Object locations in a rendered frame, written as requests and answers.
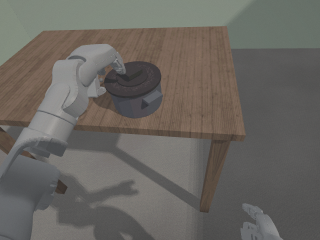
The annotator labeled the left robot hand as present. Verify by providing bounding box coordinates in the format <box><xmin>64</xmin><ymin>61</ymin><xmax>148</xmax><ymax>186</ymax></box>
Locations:
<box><xmin>70</xmin><ymin>44</ymin><xmax>126</xmax><ymax>98</ymax></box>

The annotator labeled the robot left forearm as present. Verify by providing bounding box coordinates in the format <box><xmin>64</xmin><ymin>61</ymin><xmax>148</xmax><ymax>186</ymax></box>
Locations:
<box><xmin>0</xmin><ymin>53</ymin><xmax>97</xmax><ymax>184</ymax></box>

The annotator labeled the right robot hand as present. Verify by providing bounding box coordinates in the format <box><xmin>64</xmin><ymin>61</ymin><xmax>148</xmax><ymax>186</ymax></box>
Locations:
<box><xmin>240</xmin><ymin>203</ymin><xmax>280</xmax><ymax>240</ymax></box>

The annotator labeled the table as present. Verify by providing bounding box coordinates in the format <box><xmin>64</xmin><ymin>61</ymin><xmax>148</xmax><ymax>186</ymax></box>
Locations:
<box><xmin>0</xmin><ymin>26</ymin><xmax>246</xmax><ymax>213</ymax></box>

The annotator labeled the robot left upper arm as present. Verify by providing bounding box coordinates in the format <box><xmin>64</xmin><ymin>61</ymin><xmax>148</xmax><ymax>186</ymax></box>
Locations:
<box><xmin>0</xmin><ymin>154</ymin><xmax>61</xmax><ymax>240</ymax></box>

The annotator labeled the knob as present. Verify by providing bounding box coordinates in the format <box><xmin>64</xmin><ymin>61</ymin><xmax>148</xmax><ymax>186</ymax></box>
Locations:
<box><xmin>122</xmin><ymin>63</ymin><xmax>143</xmax><ymax>80</ymax></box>

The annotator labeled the pot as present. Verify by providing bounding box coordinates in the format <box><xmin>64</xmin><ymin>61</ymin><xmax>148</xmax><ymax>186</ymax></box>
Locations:
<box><xmin>110</xmin><ymin>82</ymin><xmax>163</xmax><ymax>118</ymax></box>

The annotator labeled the lid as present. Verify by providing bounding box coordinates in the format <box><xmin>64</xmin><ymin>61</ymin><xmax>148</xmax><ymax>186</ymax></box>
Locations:
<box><xmin>104</xmin><ymin>61</ymin><xmax>161</xmax><ymax>98</ymax></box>

